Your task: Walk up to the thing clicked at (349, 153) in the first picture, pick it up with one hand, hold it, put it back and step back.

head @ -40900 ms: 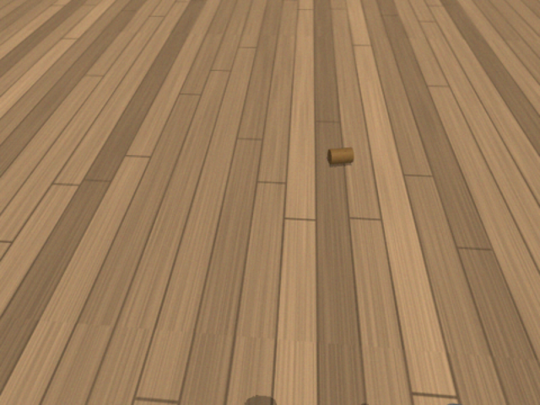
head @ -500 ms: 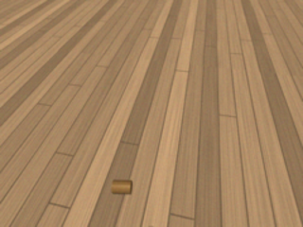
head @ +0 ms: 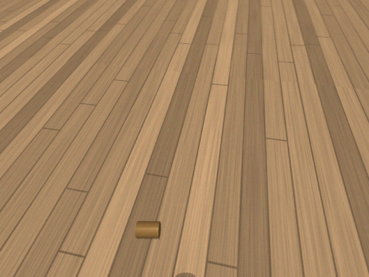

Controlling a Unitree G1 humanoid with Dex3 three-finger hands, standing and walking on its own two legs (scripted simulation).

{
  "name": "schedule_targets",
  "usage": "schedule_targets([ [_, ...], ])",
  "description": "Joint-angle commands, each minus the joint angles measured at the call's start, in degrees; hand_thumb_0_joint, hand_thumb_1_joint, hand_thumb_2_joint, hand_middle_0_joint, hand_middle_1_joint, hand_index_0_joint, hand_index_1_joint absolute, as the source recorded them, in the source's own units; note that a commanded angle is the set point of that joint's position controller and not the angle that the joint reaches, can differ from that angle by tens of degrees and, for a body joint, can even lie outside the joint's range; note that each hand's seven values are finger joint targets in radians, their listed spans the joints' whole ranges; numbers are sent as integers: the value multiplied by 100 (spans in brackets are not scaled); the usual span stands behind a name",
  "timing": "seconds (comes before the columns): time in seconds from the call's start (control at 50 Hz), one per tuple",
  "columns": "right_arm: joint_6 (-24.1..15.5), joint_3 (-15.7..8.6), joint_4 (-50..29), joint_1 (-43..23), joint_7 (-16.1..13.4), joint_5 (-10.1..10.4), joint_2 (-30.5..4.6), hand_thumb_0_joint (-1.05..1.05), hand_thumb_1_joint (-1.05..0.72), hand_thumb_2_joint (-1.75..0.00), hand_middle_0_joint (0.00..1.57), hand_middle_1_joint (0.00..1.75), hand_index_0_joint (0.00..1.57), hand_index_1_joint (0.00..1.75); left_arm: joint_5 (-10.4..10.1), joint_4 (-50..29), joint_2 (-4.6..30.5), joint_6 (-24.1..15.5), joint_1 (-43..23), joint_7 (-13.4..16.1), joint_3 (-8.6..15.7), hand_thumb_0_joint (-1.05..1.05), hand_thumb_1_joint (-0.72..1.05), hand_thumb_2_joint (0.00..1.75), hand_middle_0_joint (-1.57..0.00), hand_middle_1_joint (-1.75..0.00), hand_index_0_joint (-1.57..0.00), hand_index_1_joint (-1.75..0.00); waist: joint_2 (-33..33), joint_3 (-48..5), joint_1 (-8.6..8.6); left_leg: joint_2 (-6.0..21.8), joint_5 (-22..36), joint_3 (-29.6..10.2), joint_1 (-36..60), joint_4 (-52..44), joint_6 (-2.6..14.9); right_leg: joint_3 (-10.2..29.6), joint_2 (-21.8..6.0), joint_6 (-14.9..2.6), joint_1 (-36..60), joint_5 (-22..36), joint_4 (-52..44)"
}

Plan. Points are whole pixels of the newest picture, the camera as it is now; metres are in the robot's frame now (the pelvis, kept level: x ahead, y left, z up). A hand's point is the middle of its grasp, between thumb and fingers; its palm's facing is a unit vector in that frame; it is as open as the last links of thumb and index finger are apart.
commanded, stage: stand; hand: left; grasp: from above
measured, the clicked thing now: (148, 229) +0.43 +0.24 -0.74
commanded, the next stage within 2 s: step back in 0.84 s
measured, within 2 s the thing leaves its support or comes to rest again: neither
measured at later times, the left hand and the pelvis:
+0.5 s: hand out of the picture +0.07 +0.24 -0.16, palm faces -0.01 -0.94 -0.34, open 7.3 cm; pelvis +0.00 +0.00 +0.00, yaw +0 degrees
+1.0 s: hand out of the picture +0.07 +0.26 -0.16, palm faces -0.02 -0.93 -0.37, open 7.3 cm; pelvis -0.03 +0.00 -0.01, yaw -1 degrees
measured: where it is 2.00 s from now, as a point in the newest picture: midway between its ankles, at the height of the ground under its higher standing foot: outside the picture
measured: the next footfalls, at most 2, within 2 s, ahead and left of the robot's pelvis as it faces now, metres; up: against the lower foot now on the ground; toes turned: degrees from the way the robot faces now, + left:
right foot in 1.58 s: -0.13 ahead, -0.09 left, +0.00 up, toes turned -3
left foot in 1.96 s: -0.24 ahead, +0.15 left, +0.00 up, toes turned -4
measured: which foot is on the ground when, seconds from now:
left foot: down 0.00-1.00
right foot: down 0.00-1.00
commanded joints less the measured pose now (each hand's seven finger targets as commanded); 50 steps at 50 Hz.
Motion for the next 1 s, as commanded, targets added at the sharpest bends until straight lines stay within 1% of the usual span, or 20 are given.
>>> schedule_targets([
  [0.0, -82, -214, -307, -119, -43, -18, -1102, 0, -90, -90, 20, 30, 20, 30, -16, -302, 1137, -123, -158, 53, 204, 0, 90, 90, -20, -30, -20, -30, -88, -376, -16, 566, 1120, -367, -43, -344, 174, 362, -518, -202, 139, 1160, -299],
  [0.02, -83, -210, -306, -123, -44, -14, -1106, 0, -90, -90, 20, 30, 20, 30, -16, -312, 1148, -132, -190, 53, 204, 0, 90, 90, -20, -30, -20, -30, -70, -312, -24, 570, 1137, -364, -110, -336, 184, 397, -541, -190, 177, 1221, -329],
  [0.12, -75, -225, -314, -205, -17, -21, -1148, 0, -90, -90, 20, 30, 20, 30, 3, -335, 1205, -138, -232, 38, 212, 0, 90, 90, -20, -30, -20, -30, 7, -172, -35, 557, 605, -367, -192, -460, 191, 436, -504, -184, 10, 646, -476],
  [0.16, -81, -221, -314, -160, -1, -14, -1120, 0, -90, -90, 20, 30, 20, 30, -5, -364, 1238, -157, -286, 40, 213, 0, 90, 90, -20, -30, -20, -30, -90, -270, -65, 562, 699, -374, -203, -441, 183, 445, -538, -202, 107, 761, -455],
  [0.18, -93, -233, -324, -211, -3, -16, -1155, 0, -90, -90, 20, 30, 20, 30, -5, -381, 1222, -165, -254, 36, 212, 0, 90, 90, -20, -30, -20, -30, 12, -392, -37, 594, 867, -368, -72, -406, 190, 444, -549, -214, 148, 971, -402],
  [0.26, -99, -226, -318, -238, 5, -14, -1133, 0, -90, -90, 20, 30, 20, 30, 4, -381, 1233, -173, -278, 27, 195, 0, 90, 90, -20, -30, -20, -30, -85, -469, -53, 600, 911, -376, -52, -420, 181, 412, -538, -216, 187, 1001, -387],
  [0.32, -96, -220, -304, -233, 8, -9, -1191, 0, -90, -90, 20, 30, 20, 30, -12, -393, 1197, -175, -268, 15, 176, 0, 90, 90, -20, -30, -20, -30, 49, -461, -39, 590, 782, -350, -97, -455, 194, 441, -541, -200, 193, 916, -432],
  [0.38, -92, -224, -299, -259, 13, -4, -1183, 0, -90, -90, 20, 30, 20, 30, -3, -383, 1213, -178, -249, 21, 161, 0, 90, 90, -20, -30, -20, -30, -54, -476, -48, 625, 992, -366, 41, -413, 205, 424, -545, -210, 136, 1115, -388],
  [0.46, -83, -222, -263, -199, 16, -14, -1216, 0, -90, -90, 20, 30, 20, 30, -18, -386, 1257, -175, -240, 14, 160, 0, 90, 90, -20, -30, -20, -30, 8, -442, -51, 599, 789, -348, -52, -471, 188, 432, -530, -211, 134, 940, -415],
  [0.54, -89, -225, -270, -195, 17, -3, -1231, 0, -90, -90, 20, 30, 20, 30, -26, -390, 1252, -180, -230, 15, 149, 0, 90, 90, -20, -30, -20, -30, -40, -488, -50, 620, 1040, -334, 30, -414, 185, 442, -559, -227, 158, 1209, -343],
  [0.66, -69, -216, -268, -196, 41, -1, -1218, 0, -90, -90, 20, 30, 20, 30, -27, -385, 1271, -185, -186, 12, 129, 0, 90, 90, -20, -30, -20, -30, -86, -310, -51, 593, 741, -325, -81, -450, 185, 455, -533, -207, 59, 932, -445],
  [0.78, -79, -220, -286, -180, 42, 10, -1239, 0, -90, -90, 20, 30, 20, 30, -29, -413, 1305, -205, -199, 9, 130, 0, 90, 90, -20, -30, -20, -30, -64, -387, -63, 621, 904, -322, 17, -423, 188, 489, -555, -215, 96, 1191, -424],
  [0.8, -74, -218, -285, -180, 42, 2, -1211, 0, -90, -90, 20, 30, 20, 30, -31, -422, 1333, -200, -214, 9, 135, 0, 90, 90, -20, -30, -20, -30, -106, -393, -67, 607, 851, -330, -27, -462, 177, 471, -540, -217, 94, 1069, -437],
  [0.82, 22, -306, -439, -426, 52, 42, -1519, 0, -90, -90, 20, 30, 20, 30, -116, -625, 1765, -141, -113, 40, 361, 0, 90, 90, -20, -30, -20, -30, -137, 171, -35, 531, 1560, -434, -442, 121, 261, 607, -501, -260, -348, 2098, -25],
  [0.84, 57, -307, -524, -352, 50, 87, -1445, 0, -90, -90, 20, 30, 20, 30, -137, -681, 1764, -115, -37, 61, 369, 0, 90, 90, -20, -30, -20, -30, -174, 55, -57, 483, 1645, -332, -460, 337, 273, 607, -519, -345, -358, 2319, 77],
  [0.86, 80, -314, -551, -285, 49, 95, -1418, 0, -90, -90, 20, 30, 20, 30, -139, -744, 1739, -98, -72, 67, 378, 0, 90, 90, -20, -30, -20, -30, -206, -32, -80, 408, 1518, -277, -502, 496, 274, 636, -576, -431, -284, 2343, 105],
  [0.9, 114, -352, -633, -194, 51, 119, -1410, 0, -90, -90, 20, 30, 20, 30, -121, -925, 1791, -85, -54, 71, 414, 0, 90, 90, -20, -30, -20, -30, -370, -543, -110, 271, 1408, -144, -370, 1043, 285, 825, -767, -707, -239, 2539, 171],
  [0.92, 147, -372, -684, -151, 62, 102, -1402, 0, -90, -90, 20, 30, 20, 30, -108, -1023, 1810, -67, -123, 68, 431, 0, 90, 90, -20, -30, -20, -30, -499, -658, -155, 125, 1015, -96, -465, 1304, 279, 985, -911, -837, -299, 2414, 88],
  [0.94, 175, -378, -754, -119, 72, 100, -1372, 0, -90, -90, 20, 30, 20, 30, -86, -1127, 1894, -48, -128, 74, 451, 0, 90, 90, -20, -30, -20, -30, -666, -747, -121, -20, 665, -31, -489, 1565, 258, 1219, -1109, -998, -365, 2366, 20],
  [0.98, 244, -395, -827, 42, 85, 82, -1276, 0, -90, -90, 20, 30, 20, 30, -20, -1315, 2013, -14, -265, 91, 494, 0, 90, 90, -20, -30, -20, -30, -1001, -804, -132, -305, -575, 22, -717, 2168, 227, 1517, -1487, -1350, -459, 2440, 27],
])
